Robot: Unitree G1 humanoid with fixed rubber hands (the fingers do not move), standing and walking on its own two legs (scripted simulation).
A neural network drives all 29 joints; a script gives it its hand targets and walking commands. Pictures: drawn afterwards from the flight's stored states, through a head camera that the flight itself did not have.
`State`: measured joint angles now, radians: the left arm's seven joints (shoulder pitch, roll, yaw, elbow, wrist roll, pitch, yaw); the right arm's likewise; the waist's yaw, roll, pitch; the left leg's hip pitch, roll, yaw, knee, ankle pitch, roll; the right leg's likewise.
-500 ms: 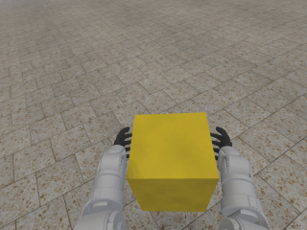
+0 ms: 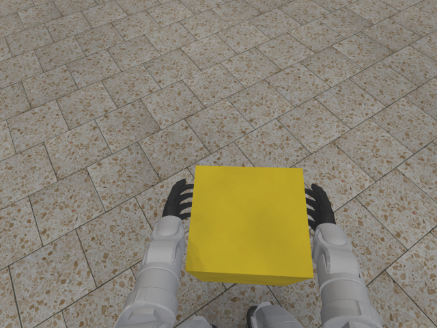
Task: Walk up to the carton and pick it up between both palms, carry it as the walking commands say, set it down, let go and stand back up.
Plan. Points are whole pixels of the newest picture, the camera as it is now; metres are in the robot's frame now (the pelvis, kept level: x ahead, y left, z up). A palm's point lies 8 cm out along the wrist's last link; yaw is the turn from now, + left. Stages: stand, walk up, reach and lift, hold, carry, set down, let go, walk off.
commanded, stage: set down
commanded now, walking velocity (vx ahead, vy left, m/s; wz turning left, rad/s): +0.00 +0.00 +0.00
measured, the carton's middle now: (245, 232) +0.30 -0.06 -0.12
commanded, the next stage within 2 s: none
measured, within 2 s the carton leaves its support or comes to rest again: neither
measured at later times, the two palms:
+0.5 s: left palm (184, 216) +0.35 +0.08 -0.13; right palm (311, 223) +0.31 -0.21 -0.14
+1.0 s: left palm (187, 222) +0.37 +0.08 -0.23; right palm (299, 226) +0.33 -0.21 -0.22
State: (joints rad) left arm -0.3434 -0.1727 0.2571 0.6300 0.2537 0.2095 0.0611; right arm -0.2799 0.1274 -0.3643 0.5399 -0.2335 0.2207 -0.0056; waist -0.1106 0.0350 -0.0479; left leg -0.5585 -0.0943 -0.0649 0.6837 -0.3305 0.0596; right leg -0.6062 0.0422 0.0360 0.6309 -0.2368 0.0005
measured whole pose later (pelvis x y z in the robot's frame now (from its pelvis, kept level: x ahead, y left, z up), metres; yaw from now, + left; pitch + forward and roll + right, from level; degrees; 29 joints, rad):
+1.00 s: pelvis -0.05 -0.01 -0.14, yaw +0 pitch +38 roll -1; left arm -0.72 -0.09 0.29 0.74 0.17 0.13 0.10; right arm -0.63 0.04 -0.41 0.63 -0.14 0.14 -0.05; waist -0.08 0.04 -0.17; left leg -1.53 -0.11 -0.02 1.39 -0.51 0.05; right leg -1.58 0.06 0.01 1.32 -0.40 0.00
